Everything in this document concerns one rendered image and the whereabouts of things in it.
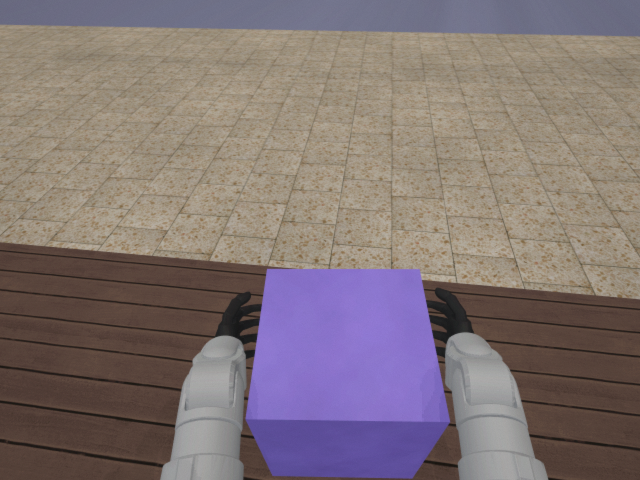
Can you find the robot right forearm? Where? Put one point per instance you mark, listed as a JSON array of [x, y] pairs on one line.
[[490, 419]]

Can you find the robot right hand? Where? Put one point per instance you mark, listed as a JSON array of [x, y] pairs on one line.
[[456, 321]]

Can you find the robot left forearm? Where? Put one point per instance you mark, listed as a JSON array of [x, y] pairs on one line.
[[210, 415]]

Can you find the robot left hand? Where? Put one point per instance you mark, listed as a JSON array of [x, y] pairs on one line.
[[230, 325]]

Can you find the carton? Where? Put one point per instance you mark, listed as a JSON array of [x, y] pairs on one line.
[[346, 380]]

